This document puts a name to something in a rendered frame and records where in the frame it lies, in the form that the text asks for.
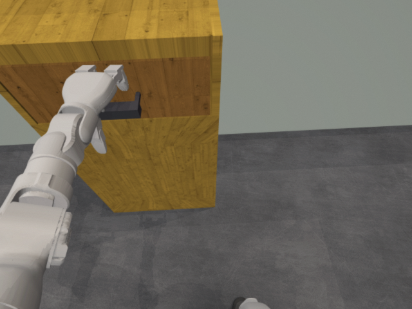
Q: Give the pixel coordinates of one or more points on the cabinet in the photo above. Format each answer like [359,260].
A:
[151,164]

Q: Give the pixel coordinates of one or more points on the robot left hand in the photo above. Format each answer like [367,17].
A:
[95,90]

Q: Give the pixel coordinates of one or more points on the right robot shin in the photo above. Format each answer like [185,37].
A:
[249,300]

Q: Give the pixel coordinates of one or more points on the drawer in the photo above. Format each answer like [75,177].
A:
[169,87]

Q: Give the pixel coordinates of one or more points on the robot left forearm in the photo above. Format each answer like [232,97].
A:
[51,169]

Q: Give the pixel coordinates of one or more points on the left robot upper arm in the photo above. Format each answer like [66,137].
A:
[32,238]

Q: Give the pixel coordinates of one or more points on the handle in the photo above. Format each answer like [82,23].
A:
[122,110]

